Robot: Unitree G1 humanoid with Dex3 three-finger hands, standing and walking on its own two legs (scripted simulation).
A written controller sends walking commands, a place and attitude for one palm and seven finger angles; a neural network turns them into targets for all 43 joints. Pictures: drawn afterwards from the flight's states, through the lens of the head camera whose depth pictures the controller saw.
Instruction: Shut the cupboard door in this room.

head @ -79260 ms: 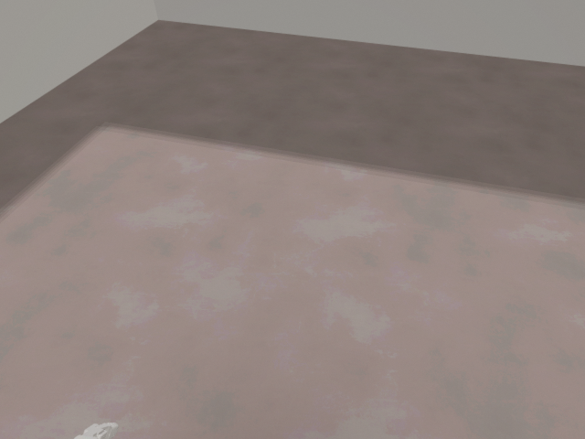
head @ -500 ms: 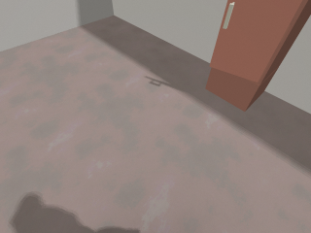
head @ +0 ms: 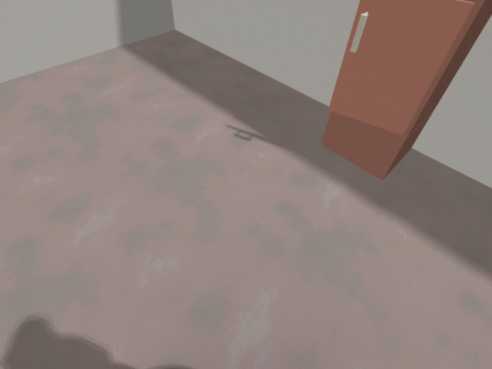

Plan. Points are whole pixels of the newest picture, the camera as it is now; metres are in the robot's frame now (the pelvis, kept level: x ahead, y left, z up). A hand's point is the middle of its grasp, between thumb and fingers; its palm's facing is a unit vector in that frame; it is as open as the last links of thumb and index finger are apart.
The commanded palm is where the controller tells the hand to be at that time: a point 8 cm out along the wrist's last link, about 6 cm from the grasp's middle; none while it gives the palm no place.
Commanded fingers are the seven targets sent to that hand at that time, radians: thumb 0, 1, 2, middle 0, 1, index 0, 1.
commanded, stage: let the arm hang, fingers relaxed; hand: left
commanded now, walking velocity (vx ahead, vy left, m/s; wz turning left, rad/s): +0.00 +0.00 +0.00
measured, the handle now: (359, 32) +1.41 -0.42 -0.01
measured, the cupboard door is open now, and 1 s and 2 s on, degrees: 14 14 14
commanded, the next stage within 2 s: look to check the result in 0.04 s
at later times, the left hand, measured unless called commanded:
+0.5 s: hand out of the picture -0.02 +0.17 -0.18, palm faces +0.01 -0.98 -0.17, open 7.3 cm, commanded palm none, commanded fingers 0.00 0.90 0.90 -0.20 -0.30 -0.20 -0.30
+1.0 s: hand out of the picture +0.02 +0.16 -0.17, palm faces -0.05 -0.98 -0.18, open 7.4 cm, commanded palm none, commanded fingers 0.00 0.90 0.90 -0.20 -0.30 -0.20 -0.30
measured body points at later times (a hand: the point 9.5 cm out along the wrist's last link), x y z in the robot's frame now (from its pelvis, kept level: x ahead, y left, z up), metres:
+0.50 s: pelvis +0.00 +0.01 +0.00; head +0.02 +0.01 +0.45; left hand -0.02 +0.22 -0.17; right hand -0.03 -0.21 -0.16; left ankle -0.01 +0.05 -0.74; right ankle +0.00 -0.17 -0.74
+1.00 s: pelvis +0.03 -0.01 +0.00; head +0.03 -0.03 +0.45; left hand +0.03 +0.21 -0.16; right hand -0.01 -0.25 -0.16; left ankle -0.01 +0.05 -0.74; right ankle +0.00 -0.14 -0.71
